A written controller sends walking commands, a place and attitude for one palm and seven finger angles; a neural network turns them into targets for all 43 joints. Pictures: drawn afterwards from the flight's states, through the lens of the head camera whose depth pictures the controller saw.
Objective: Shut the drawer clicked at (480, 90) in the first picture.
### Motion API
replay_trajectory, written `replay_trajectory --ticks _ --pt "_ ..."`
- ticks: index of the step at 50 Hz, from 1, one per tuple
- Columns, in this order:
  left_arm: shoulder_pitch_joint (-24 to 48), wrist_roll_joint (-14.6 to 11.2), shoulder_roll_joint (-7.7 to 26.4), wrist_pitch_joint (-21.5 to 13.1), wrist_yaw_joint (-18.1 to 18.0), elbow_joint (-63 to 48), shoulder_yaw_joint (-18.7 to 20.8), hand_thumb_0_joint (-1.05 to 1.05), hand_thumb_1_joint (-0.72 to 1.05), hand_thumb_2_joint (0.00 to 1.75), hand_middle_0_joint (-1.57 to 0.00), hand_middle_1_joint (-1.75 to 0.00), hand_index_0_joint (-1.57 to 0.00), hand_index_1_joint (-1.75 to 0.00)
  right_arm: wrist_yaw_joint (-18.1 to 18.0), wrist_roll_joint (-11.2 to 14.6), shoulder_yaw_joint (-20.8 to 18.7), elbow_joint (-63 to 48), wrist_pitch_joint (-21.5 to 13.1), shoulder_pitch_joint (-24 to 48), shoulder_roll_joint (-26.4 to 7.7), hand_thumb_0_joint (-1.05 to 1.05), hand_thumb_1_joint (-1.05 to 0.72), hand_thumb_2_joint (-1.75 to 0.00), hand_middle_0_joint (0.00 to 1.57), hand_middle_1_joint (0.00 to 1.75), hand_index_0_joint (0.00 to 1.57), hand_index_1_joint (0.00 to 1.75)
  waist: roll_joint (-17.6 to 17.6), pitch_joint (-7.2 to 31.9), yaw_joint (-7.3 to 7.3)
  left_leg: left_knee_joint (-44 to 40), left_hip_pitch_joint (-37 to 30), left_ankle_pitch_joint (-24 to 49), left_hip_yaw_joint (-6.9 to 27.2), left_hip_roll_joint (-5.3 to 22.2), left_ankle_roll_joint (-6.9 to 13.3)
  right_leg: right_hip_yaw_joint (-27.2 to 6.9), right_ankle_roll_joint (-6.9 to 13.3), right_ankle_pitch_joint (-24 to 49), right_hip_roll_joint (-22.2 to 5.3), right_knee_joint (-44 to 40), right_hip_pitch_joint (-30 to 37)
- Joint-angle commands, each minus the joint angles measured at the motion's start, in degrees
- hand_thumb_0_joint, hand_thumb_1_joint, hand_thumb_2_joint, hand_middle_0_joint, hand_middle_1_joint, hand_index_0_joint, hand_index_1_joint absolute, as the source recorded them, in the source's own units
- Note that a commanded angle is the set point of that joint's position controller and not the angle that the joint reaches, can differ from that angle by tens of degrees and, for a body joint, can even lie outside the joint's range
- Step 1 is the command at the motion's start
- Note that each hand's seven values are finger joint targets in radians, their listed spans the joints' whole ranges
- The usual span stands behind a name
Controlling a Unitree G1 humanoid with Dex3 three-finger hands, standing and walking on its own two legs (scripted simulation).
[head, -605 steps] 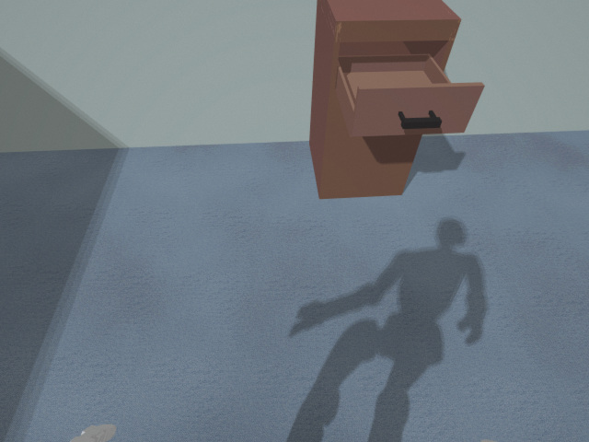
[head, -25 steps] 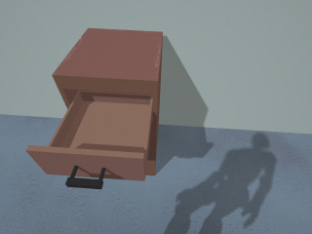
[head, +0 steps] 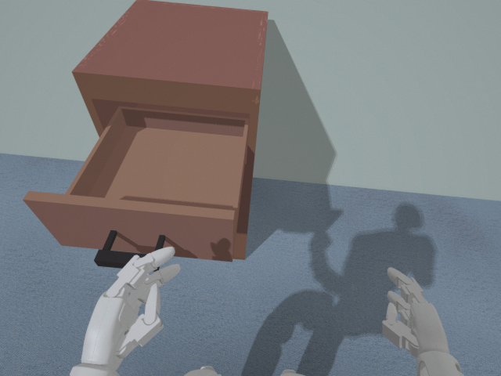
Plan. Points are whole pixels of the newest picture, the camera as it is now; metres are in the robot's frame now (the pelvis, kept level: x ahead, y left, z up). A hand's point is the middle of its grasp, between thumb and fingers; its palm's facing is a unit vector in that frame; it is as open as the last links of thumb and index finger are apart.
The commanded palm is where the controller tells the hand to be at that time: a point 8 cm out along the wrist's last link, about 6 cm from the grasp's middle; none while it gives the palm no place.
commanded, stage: raise the hand and make a fist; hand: left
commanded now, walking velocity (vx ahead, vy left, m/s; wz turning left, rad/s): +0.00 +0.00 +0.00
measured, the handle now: (132, 249) +0.34 +0.24 -0.04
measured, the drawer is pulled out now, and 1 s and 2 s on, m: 0.30 0.30 0.30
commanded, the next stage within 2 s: bring the fist close to the handle in 1.54 s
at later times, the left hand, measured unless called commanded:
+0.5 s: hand (127, 331) +0.18 +0.18 +0.03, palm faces +0.03 -1.00 -0.08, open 3.8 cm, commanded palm +0.13 +0.24 +0.03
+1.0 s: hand (104, 346) +0.16 +0.19 +0.05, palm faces +0.01 -1.00 -0.05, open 3.2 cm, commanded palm +0.12 +0.25 +0.06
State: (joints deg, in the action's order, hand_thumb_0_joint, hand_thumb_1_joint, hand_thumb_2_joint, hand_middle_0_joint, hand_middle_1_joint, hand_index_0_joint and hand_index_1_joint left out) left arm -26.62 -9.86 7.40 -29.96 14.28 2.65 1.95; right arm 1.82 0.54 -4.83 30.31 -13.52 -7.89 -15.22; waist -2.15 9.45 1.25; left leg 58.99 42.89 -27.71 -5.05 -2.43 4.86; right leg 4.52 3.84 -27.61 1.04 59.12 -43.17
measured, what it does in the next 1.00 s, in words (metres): stands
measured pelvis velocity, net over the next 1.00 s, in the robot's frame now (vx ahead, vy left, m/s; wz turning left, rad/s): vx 0.00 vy -0.01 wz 0.04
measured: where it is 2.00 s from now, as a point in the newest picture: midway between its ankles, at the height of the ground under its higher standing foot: outside the picture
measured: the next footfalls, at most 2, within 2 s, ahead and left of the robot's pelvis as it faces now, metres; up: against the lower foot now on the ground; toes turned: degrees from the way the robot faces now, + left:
none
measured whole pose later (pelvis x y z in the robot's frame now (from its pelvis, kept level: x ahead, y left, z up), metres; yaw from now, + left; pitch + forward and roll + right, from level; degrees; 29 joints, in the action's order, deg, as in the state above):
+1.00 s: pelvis +0.00 -0.01 +0.00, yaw +2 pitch +12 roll -3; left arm -32.9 -17.0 14.2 -23.0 19.7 -5.8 10.7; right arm -2.0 2.9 0.3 29.4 -13.5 -9.6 -10.9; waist 1.6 7.7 -0.6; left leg 61.2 45.7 -27.8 -0.4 -1.4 3.8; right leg 9.0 4.5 -26.7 2.3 57.1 -43.0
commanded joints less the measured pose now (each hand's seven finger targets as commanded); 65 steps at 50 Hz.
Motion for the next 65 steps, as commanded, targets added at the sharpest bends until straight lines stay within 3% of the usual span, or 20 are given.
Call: replay_trajectory --ticks 1,4,5,8,10,14,17,20,22,25,32,34,40,44,46,54,57,60,62,65 --pt "-7.9 -3.1 8.9 -0.5 -0.7 -16.2 8.4 0.00 0.90 0.90 -0.58 -0.71 -0.58 -0.71 -0.7 0.4 -0.9 -13.4 1.7 3.4 -5.3 0.00 -0.90 -0.90 0.20 0.30 0.20 0.30 7.3 9.3 -4.94 -5.3 -0.7 13.7 7.2 1.5 -5.9 -2.5 -0.2 10.3 0.5 -1.7 1.3" --pt "-1.5 -4.2 9.4 -2.1 -3.7 -24.2 8.7 0.00 0.90 0.90 -0.64 -0.78 -0.64 -0.78 -2.6 0.6 0.1 -13.7 2.3 0.4 -4.1 0.00 -0.90 -0.90 0.20 0.30 0.20 0.30 8.4 8.7 -2.10 -2.8 1.4 8.4 7.9 1.9 -3.8 -5.4 -0.8 5.2 0.6 -4.6 -0.1" --pt "2.7 -4.0 10.0 -3.5 -3.8 -27.3 7.6 0.00 0.90 0.90 -0.66 -0.80 -0.66 -0.80 -3.1 0.5 0.6 -13.2 1.9 -0.8 -4.3 0.00 -0.90 -0.90 0.20 0.30 0.20 0.30 7.4 9.0 -0.19 -1.5 1.6 7.8 8.7 2.5 -3.3 -5.7 -1.1 4.5 0.8 -4.5 -1.9" --pt "4.8 -4.6 9.7 -5.8 -0.4 -24.6 4.7 0.00 0.90 0.90 -0.72 -0.86 -0.72 -0.86 -4.0 0.7 1.7 -11.0 0.0 -1.4 -4.5 0.00 -0.90 -0.90 0.20 0.30 0.20 0.30 7.3 6.8 2.28 1.2 4.4 4.1 9.0 2.9 -2.5 -7.9 -1.5 -1.4 0.4 -7.2 -4.0" --pt "6.7 -5.2 10.6 -4.8 3.1 -20.6 3.8 0.00 0.90 0.90 -0.76 -0.91 -0.76 -0.91 -4.6 1.2 2.5 -9.6 -1.4 -1.0 -5.3 0.00 -0.90 -0.90 0.20 0.30 0.20 0.30 6.3 5.9 3.40 2.6 6.7 2.0 9.0 2.9 -2.1 -9.3 -1.9 -5.1 0.0 -8.8 -4.0" --pt "3.6 -7.8 14.7 2.7 7.3 -14.0 9.5 0.00 0.90 0.90 -0.84 -0.99 -0.84 -0.99 -5.6 2.7 2.9 -9.4 -2.4 -0.2 -5.5 0.00 -0.90 -0.90 0.20 0.30 0.20 0.30 2.8 8.8 0.63 1.8 9.1 1.9 8.1 2.5 -1.9 -12.0 -3.0 -9.3 -1.7 -12.7 3.4" --pt "1.0 -10.0 17.1 6.9 5.9 -14.3 16.1 0.00 0.90 0.90 -0.90 -1.06 -0.90 -1.06 -6.0 2.8 2.9 -9.4 -1.5 0.9 -4.3 0.00 -0.90 -0.90 0.20 0.30 0.20 0.30 2.3 11.9 -1.95 1.0 9.1 4.8 7.9 2.2 -2.4 -13.8 -4.1 -6.4 -3.3 -14.1 10.1" --pt "-2.0 -10.4 17.8 7.0 3.2 -12.7 20.3 0.00 0.90 0.90 -0.96 -1.12 -0.96 -1.12 -6.0 2.6 2.7 -7.7 -1.0 1.8 -3.1 0.00 -0.90 -0.90 0.20 0.30 0.20 0.30 0.6 10.7 -3.04 0.6 10.2 6.9 8.2 2.4 -2.9 -15.4 -5.6 0.4 -4.6 -14.4 13.5" --pt "-3.6 -9.8 15.9 5.2 3.1 -13.6 18.7 0.00 0.90 0.90 -1.00 -1.17 -1.00 -1.17 -5.7 2.4 2.2 -7.4 -1.3 0.8 -2.8 0.00 -0.90 -0.90 0.20 0.30 0.20 0.30 2.6 10.0 -2.73 -0.9 8.7 8.9 8.0 2.3 -3.0 -13.8 -5.4 4.7 -4.3 -13.3 13.0" --pt "-4.4 -9.7 15.5 2.9 4.4 -10.5 18.2 0.00 0.90 0.90 -1.06 -1.23 -1.06 -1.23 -5.5 2.6 1.6 -6.3 -1.9 0.6 -3.5 0.00 -0.90 -0.90 0.20 0.30 0.20 0.30 -0.3 6.9 -1.25 -0.8 9.1 8.6 8.4 2.4 -2.9 -14.6 -6.7 5.8 -4.6 -14.3 11.6" --pt "-3.9 -11.7 15.4 -1.2 8.2 -13.0 17.5 0.00 0.90 0.90 -1.20 -1.38 -1.20 -1.38 -5.6 2.9 0.6 -5.8 -4.2 -1.2 -4.8 0.00 -0.90 -0.90 0.20 0.30 0.20 0.30 2.4 8.8 -0.42 -1.7 4.7 10.8 8.1 2.2 -2.4 -12.6 -5.7 7.2 -3.7 -13.7 10.3" --pt "-5.8 -11.6 15.3 -1.8 8.0 -13.7 17.6 0.00 0.90 0.90 -1.24 -1.43 -1.24 -1.43 -5.5 2.9 0.4 -5.7 -4.8 -1.2 -4.6 0.00 -0.90 -0.90 0.20 0.30 0.20 0.30 4.1 9.3 -0.93 -2.3 2.9 12.0 7.9 2.2 -2.4 -11.6 -5.3 8.7 -3.3 -13.3 10.2" --pt "-6.1 -10.2 14.7 -0.2 6.7 -15.8 15.4 0.00 0.90 0.90 -1.36 -1.56 -1.36 -1.56 -5.1 2.5 0.6 -6.5 -4.4 -0.5 -4.8 0.00 -0.90 -0.90 0.20 0.30 0.20 0.30 6.3 7.3 -0.84 -5.0 -1.3 13.3 8.7 2.5 -2.3 -6.5 -2.9 7.8 -1.0 -11.9 6.9" --pt "-8.5 -9.1 14.3 2.2 5.5 -17.1 15.1 0.00 0.90 0.90 -1.40 -1.60 -1.40 -1.60 -4.9 2.6 0.9 -7.9 -3.4 0.0 -4.4 0.00 -0.90 -0.90 0.20 0.30 0.20 0.30 5.1 6.8 -1.40 -7.0 -2.8 13.0 9.2 2.6 -2.6 -4.1 -2.3 7.7 -0.4 -11.8 6.7" --pt "-8.4 -8.6 13.3 3.1 5.1 -19.1 13.2 0.00 0.90 0.90 -1.40 -1.60 -1.40 -1.60 -4.7 2.4 1.3 -8.8 -3.0 0.1 -4.4 0.00 -0.90 -0.90 0.20 0.30 0.20 0.30 7.1 7.0 -1.36 -7.9 -5.0 13.8 9.5 2.7 -2.8 -2.4 -1.9 8.7 0.0 -10.9 5.6" --pt "-9.3 -7.6 13.0 4.3 3.8 -23.2 11.7 0.00 0.90 0.90 -1.40 -1.60 -1.40 -1.60 -4.3 2.2 1.8 -10.2 -2.6 -0.3 -4.5 0.00 -0.90 -0.90 0.20 0.30 0.20 0.30 4.9 6.6 -1.07 -9.0 -6.2 12.8 11.1 3.0 -3.8 -0.4 -1.7 7.3 0.5 -10.2 3.7" --pt "-10.2 -7.1 12.7 4.6 3.3 -25.0 10.9 0.00 0.90 0.90 -1.40 -1.60 -1.40 -1.60 -4.1 2.3 2.1 -10.7 -2.5 -0.4 -4.6 0.00 -0.90 -0.90 0.20 0.30 0.20 0.30 7.5 6.8 -1.41 -9.7 -7.5 13.7 11.6 3.2 -4.4 0.1 -1.5 7.2 0.5 -9.6 3.1" --pt "-10.2 -6.9 12.1 5.1 2.7 -23.9 10.3 0.00 0.90 0.90 -1.40 -1.60 -1.40 -1.60 -4.1 2.2 2.1 -10.6 -2.3 -0.2 -4.8 0.00 -0.90 -0.90 0.20 0.30 0.20 0.30 5.1 5.4 -0.94 -9.7 -6.1 12.5 12.1 3.3 -4.5 0.4 -1.6 6.3 0.7 -9.4 2.2" --pt "-10.8 -6.8 11.0 4.7 2.5 -25.3 9.0 0.00 0.90 0.90 -1.40 -1.60 -1.40 -1.60 -4.0 2.2 2.0 -11.1 -2.4 -0.6 -4.8 0.00 -0.90 -0.90 0.20 0.30 0.20 0.30 6.7 6.5 -1.36 -9.8 -6.9 13.0 12.2 3.2 -5.0 0.5 -1.5 6.3 0.5 -8.9 2.0" --pt "-13.3 -6.4 13.0 4.9 1.5 -25.2 11.0 0.00 0.90 0.90 -1.40 -1.60 -1.40 -1.60 -3.7 2.3 1.7 -11.1 -2.2 -0.3 -4.7 0.00 -0.90 -0.90 0.20 0.30 0.20 0.30 5.7 7.3 -2.07 -9.9 -6.3 13.7 12.5 3.3 -5.2 0.4 -1.4 6.3 0.7 -8.5 2.6"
